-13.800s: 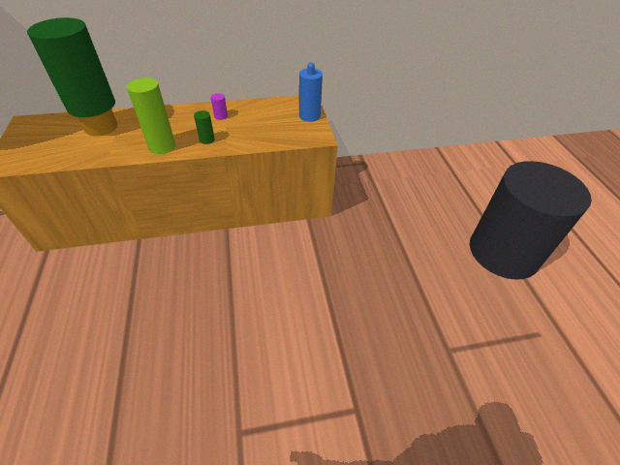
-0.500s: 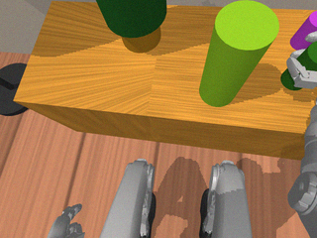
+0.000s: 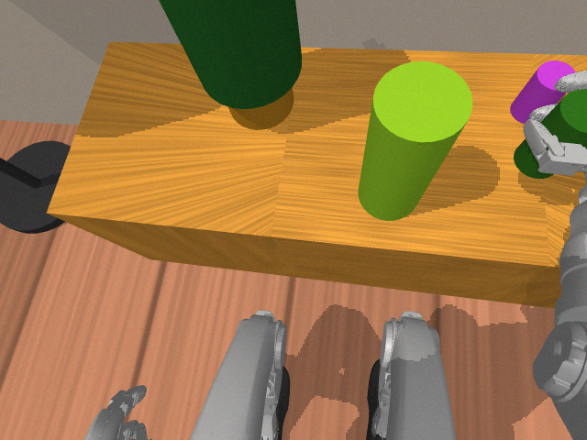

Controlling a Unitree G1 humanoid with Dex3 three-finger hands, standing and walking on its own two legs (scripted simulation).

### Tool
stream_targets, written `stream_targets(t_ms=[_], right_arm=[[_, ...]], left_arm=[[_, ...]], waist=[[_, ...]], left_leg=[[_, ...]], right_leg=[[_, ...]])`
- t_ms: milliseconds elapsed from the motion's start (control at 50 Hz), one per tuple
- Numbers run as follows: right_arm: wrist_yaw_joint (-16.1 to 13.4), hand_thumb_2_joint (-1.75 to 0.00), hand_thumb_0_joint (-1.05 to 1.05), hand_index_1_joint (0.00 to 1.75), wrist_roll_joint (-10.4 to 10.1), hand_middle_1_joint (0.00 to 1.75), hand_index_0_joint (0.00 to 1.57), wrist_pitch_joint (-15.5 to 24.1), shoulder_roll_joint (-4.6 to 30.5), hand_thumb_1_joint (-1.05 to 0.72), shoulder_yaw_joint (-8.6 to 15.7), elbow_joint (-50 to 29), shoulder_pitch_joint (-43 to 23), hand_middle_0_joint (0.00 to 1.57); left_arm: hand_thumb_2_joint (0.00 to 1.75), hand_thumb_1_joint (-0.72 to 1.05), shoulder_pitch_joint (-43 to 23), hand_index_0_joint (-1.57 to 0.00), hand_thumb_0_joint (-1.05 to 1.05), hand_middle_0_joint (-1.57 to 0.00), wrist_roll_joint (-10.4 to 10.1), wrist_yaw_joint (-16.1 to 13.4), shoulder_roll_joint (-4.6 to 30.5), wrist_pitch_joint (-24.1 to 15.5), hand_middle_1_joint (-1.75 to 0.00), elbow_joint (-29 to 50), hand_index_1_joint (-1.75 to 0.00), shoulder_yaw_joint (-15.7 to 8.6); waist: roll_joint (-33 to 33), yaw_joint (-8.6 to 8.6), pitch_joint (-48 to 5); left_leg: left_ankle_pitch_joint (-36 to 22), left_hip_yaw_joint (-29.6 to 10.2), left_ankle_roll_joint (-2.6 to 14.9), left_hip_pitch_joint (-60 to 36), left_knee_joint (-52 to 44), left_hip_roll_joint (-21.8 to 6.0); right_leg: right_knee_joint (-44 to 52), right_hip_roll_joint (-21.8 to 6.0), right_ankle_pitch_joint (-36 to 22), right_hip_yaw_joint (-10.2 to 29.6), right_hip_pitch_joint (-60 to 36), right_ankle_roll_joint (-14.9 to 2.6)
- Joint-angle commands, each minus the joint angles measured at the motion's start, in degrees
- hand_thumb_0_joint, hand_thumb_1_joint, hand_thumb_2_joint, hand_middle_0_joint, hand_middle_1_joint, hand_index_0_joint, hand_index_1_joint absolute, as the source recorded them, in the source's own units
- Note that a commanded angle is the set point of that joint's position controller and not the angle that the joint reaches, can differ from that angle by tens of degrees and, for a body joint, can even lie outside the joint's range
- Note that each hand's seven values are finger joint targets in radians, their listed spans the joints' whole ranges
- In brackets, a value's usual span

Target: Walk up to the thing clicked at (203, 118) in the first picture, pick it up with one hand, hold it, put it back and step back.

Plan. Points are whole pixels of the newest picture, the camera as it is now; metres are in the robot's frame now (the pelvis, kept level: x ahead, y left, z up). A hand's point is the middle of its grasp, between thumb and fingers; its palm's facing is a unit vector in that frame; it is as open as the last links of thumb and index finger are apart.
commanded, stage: settle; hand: right
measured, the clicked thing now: (559, 138) +0.49 -0.29 +0.00
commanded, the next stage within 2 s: lift in 0.16 s
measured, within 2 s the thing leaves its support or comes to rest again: neither
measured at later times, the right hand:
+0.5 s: hand (581, 118) +0.48 -0.28 +0.05, palm faces +0.29 +0.96 -0.01, open 7.8 cm
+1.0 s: hand out of the picture +0.42 -0.26 +0.16, palm faces +0.29 +0.96 -0.02, open 7.8 cm
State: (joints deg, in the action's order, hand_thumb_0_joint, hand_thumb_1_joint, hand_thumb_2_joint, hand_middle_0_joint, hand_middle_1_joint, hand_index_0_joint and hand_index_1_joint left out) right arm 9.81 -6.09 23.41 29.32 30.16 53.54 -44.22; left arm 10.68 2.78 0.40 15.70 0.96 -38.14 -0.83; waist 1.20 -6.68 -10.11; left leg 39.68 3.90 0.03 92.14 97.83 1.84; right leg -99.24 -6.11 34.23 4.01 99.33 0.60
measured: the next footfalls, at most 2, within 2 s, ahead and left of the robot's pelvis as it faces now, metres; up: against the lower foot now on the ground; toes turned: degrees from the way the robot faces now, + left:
none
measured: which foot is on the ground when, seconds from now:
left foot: down 0.00-1.00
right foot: down 0.00-1.00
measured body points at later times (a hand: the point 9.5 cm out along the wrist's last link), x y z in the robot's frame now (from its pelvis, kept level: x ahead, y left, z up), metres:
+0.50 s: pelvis +0.01 +0.00 +0.03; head +0.19 -0.04 +0.44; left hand +0.11 +0.27 -0.09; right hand +0.46 -0.33 +0.06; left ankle +0.04 +0.12 -0.50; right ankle +0.07 -0.13 -0.50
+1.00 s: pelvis +0.02 -0.01 +0.12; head +0.14 -0.04 +0.55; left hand +0.15 +0.25 +0.00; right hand +0.40 -0.31 +0.16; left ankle +0.04 +0.12 -0.50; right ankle +0.07 -0.13 -0.50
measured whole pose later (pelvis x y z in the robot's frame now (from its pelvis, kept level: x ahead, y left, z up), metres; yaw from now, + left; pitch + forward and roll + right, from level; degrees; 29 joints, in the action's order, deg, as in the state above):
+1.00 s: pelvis +0.02 -0.01 +0.12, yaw -3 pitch +22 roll +4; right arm 3.2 -8.1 21.3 16.9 19.5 35.8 -24.4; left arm 12.4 0.5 -0.8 13.4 -0.7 -38.5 -1.5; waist 1.4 -3.3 -8.7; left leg 32.9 3.1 -0.5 60.5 71.5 0.7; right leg -73.8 -4.7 28.5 1.7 67.4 0.3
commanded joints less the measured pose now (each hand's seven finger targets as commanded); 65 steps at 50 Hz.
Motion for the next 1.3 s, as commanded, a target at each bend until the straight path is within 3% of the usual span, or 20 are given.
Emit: stream_targets(t_ms=[0, 40, 120, 180, 260, 360, 500, 540, 560, 660, 760, 780, 900, 940, 1060, 1080, 1100, 1140, 1160, 1280], right_arm=[[-0.14, -1.3, 0.0, 1.39, -1.54, 1.39, 1.29, 4.86, 14.8, -0.34, 1.15, -12.5, -20.15, 1.25], [-0.28, -1.32, 0.0, 1.4, -1.35, 1.4, 1.29, 5.11, 16.34, -0.35, 1.77, -12.85, -20.56, 1.24], [0.03, -1.35, 0.0, 1.43, -1.61, 1.42, 1.31, 4.97, 13.28, -0.38, -0.05, -10.89, -20.26, 1.27], [-0.33, -1.35, 0.0, 1.42, -1.47, 1.42, 1.3, 5.15, 15.6, -0.38, 1.63, -11.06, -18.5, 1.25], [-0.09, -1.36, 0.0, 1.45, -1.71, 1.45, 1.35, 5.46, 13.77, -0.34, 0.62, -11.47, -19.56, 1.31], [-0.93, -1.32, 0.0, 1.41, -1.4, 1.41, 1.32, 5.93, 14.83, -0.35, 1.14, -16.22, -18.61, 1.29], [-1.75, -1.32, 0.0, 1.42, -1.85, 1.42, 1.33, 5.28, 11.62, -0.36, -0.27, -19.68, -14.99, 1.3], [-1.72, -1.33, 0.0, 1.43, -1.96, 1.43, 1.34, 4.73, 7.73, -0.37, -2.46, -17.96, -12.24, 1.31], [-2.22, -1.33, 0.0, 1.43, -1.98, 1.43, 1.35, 4.87, 11.2, -0.36, -0.53, -21.58, -12.89, 1.32], [-2.99, -1.34, 0.0, 1.44, -2.68, 1.44, 1.35, 3.87, 5.16, -0.35, -4.31, -21.7, -7.73, 1.32], [-4.63, -1.35, 0.0, 1.46, -2.86, 1.46, 1.38, 3.52, 4.84, -0.36, -4.57, -26.91, -4.68, 1.34], [-4.66, -1.35, 0.0, 1.46, -2.91, 1.46, 1.38, 3.12, 1.92, -0.37, -6.55, -26.47, -3.09, 1.35], [-6.93, -1.34, 0.0, 1.45, -2.79, 1.45, 1.37, 2.35, 0.49, -0.38, -7.83, -31.56, 0.66, 1.34], [-7.13, -1.33, 0.0, 1.44, -2.89, 1.44, 1.36, 2.13, -2.94, -0.35, -10.44, -31.23, 2.55, 1.33], [-8.22, -1.36, 0.0, 1.47, -2.91, 1.47, 1.38, 2.05, -5.95, -0.37, -12.42, -30.51, 7.03, 1.34], [-8.24, -1.38, 0.0, 1.49, -2.95, 1.49, 1.4, 2.32, -6.01, -0.38, -12.94, -31.77, 4.9, 1.37], [-8.85, -1.38, 0.0, 1.5, -3.07, 1.5, 1.4, 2.69, -4.05, -0.37, -10.94, -33.74, 5.51, 1.37], [-8.78, -1.38, 0.0, 1.49, -2.76, 1.49, 1.4, 2.53, -7.24, -0.38, -13.81, -31.9, 7.48, 1.37], [-9.11, -1.38, 0.0, 1.49, -2.88, 1.49, 1.4, 2.9, -5.46, -0.37, -12.58, -35.19, 6.63, 1.37], [-10.02, -1.37, 0.0, 1.48, -2.7, 1.48, 1.38, 3.47, -6.74, -0.35, -13.57, -34.63, 9.41, 1.35]], left_arm=[[0.88, 0.92, 7.7, -0.2, 0.0, -0.19, 0.15, -1.03, 11.41, -1.19, -0.3, 2.85, -0.29, -3.79], [0.88, 0.91, 8.43, -0.2, 0.0, -0.19, 0.18, -1.11, 11.44, -1.23, -0.3, 2.84, -0.29, -3.84], [0.88, 0.91, 8.61, -0.2, 0.0, -0.19, 0.32, -1.09, 10.97, -1.43, -0.3, 2.29, -0.29, -3.72], [0.88, 0.92, 8.39, -0.2, 0.0, -0.19, 0.09, -1.09, 10.99, -1.38, -0.3, 2.84, -0.29, -3.66], [0.87, 0.93, 8.54, -0.22, 0.0, -0.2, 0.26, -1.03, 10.92, -1.51, -0.31, 2.76, -0.3, -3.7], [0.88, 0.92, 8.44, -0.22, 0.0, -0.2, 0.19, -1.03, 10.79, -1.3, -0.31, 3.37, -0.3, -3.79], [0.88, 0.92, 7.85, -0.21, 0.0, -0.2, -0.35, -1.08, 10.27, -1.43, -0.31, 3.63, -0.3, -3.88], [0.88, 0.92, 7.58, -0.21, 0.0, -0.2, -0.42, -1.1, 10.14, -1.62, -0.31, 3.58, -0.3, -3.95], [0.88, 0.92, 7.76, -0.21, 0.0, -0.2, -0.6, -1.2, 10.04, -1.56, -0.31, 3.87, -0.3, -4.01], [0.88, 0.92, 7.38, -0.21, 0.0, -0.2, -1.03, -1.57, 8.9, -2.13, -0.31, 3.91, -0.3, -3.93], [0.89, 0.91, 6.99, -0.21, 0.0, -0.2, -1.5, -1.8, 8.5, -2.59, -0.3, 3.93, -0.3, -4.01], [0.89, 0.91, 6.69, -0.21, 0.0, -0.2, -1.69, -1.88, 8.25, -2.76, -0.3, 4.11, -0.3, -4.03], [0.9, 0.89, 5.98, -0.2, 0.0, -0.2, -2.16, -2.25, 7.74, -3.21, -0.3, 4.22, -0.3, -3.99], [0.9, 0.89, 6.08, -0.2, 0.0, -0.2, -2.17, -2.33, 7.31, -3.46, -0.3, 4.23, -0.3, -3.97], [0.9, 0.89, 5.59, -0.19, 0.0, -0.19, -2.03, -2.48, 6.97, -4.29, -0.3, 4.16, -0.3, -3.75], [0.89, 0.89, 5.58, -0.19, 0.0, -0.19, -1.87, -2.56, 6.96, -4.36, -0.3, 3.99, -0.3, -3.83], [0.9, 0.89, 5.54, -0.19, 0.0, -0.19, -1.88, -2.62, 6.95, -4.4, -0.3, 4.15, -0.3, -3.78], [0.89, 0.89, 6.01, -0.19, 0.0, -0.19, -1.78, -2.6, 6.66, -4.47, -0.3, 4.11, -0.29, -3.84], [0.89, 0.9, 5.34, -0.19, 0.0, -0.19, -1.8, -2.55, 6.58, -4.44, -0.3, 4.52, -0.3, -3.7], [0.89, 0.9, 5.4, -0.19, 0.0, -0.19, -1.83, -2.96, 5.93, -4.55, -0.3, 4.33, -0.29, -3.37]], waist=[[10.31, 0.39, -33.69], [9.42, 0.39, -35.65], [8.94, -0.61, -33.58], [8.0, 0.5, -33.51], [7.96, -0.22, -34.57], [9.57, 1.31, -37.35], [9.51, 1.69, -36.25], [9.04, 1.1, -34.17], [9.36, 2.4, -34.84], [6.04, 1.38, -32.1], [6.38, 3.01, -30.26], [4.84, 1.96, -29.03], [5.75, 3.26, -23.68], [3.92, 2.35, -22.07], [2.77, 2.71, -17.52], [3.38, 2.11, -16.69], [3.79, 3.91, -18.21], [2.75, 2.95, -18.46], [3.93, 3.96, -17.71], [1.94, 3.88, -15.8]], left_leg=[[-15.54, -0.13, 2.23, -10.42, -13.38, 1.34], [-16.85, -0.37, 2.11, -12.29, -14.33, 1.42], [-18.12, -0.54, 1.95, -13.37, -15.3, 1.34], [-17.91, -0.63, 1.98, -14.54, -16.01, 1.31], [-18.88, -0.7, 1.79, -15.91, -16.75, 1.27], [-20.59, -0.65, 1.97, -17.26, -17.64, 1.29], [-20.18, -0.43, 2.05, -20.36, -20.33, 1.08], [-19.35, -0.22, 2.1, -20.38, -21.44, 1.1], [-19.88, -0.46, 2.18, -22.41, -22.4, 1.09], [-22.56, -1.15, 1.61, -27.77, -26.74, 0.97], [-23.77, -1.42, 1.59, -32.82, -30.11, 0.66], [-23.53, -1.23, 1.4, -33.48, -31.31, 0.78], [-22.11, -1.13, 1.69, -38.18, -36.14, 0.61], [-23.49, -1.06, 1.53, -39.91, -37.55, 0.56], [-22.85, -1.05, 1.43, -43.78, -41.73, 0.32], [-22.56, -1.12, 1.39, -44.14, -42.41, 0.37], [-23.77, -1.41, 1.36, -46.22, -42.94, 0.2], [-26.26, -1.36, 1.2, -47.68, -43.66, 0.24], [-25.59, -1.54, 1.25, -48.48, -44.49, 0.14], [-25.78, -1.6, 1.02, -52.12, -47.63, 0.05]], right_leg=[[12.34, 1.65, -13.45, 1.35, -34.49, -2.01], [11.94, 1.77, -14.68, 0.82, -34.97, -2.31], [12.17, 1.92, -15.28, 0.35, -34.44, -2.46], [13.05, 2.01, -15.11, 0.35, -34.29, -2.49], [13.15, 2.14, -15.83, 0.2, -35.54, -2.62], [14.7, 2.01, -19.26, 0.12, -40.53, -2.36], [18.74, 2.17, -18.52, 0.59, -43.52, -1.99], [20.37, 2.24, -17.87, 0.87, -44.69, -1.78], [21.19, 2.33, -17.96, 0.5, -44.66, -1.84], [23.04, 2.57, -18.51, -0.92, -46.03, -2.33], [27.32, 2.82, -19.74, -1.44, -49.87, -2.06], [28.14, 2.8, -19.01, -1.27, -50.39, -2.15], [35.23, 2.91, -17.71, -1.44, -55.32, -1.33], [36.45, 2.83, -18.74, -1.44, -56.73, -1.35], [41.21, 3.09, -17.88, -1.7, -59.79, -1.19], [41.87, 3.19, -17.5, -1.74, -60.16, -1.17], [42.27, 3.32, -18.8, -2.12, -61.35, -1.17], [42.87, 3.38, -21.37, -2.22, -63.14, -1.22], [43.89, 3.41, -20.68, -2.49, -63.63, -1.14], [46.94, 3.52, -20.44, -2.71, -66.15, -1.06]])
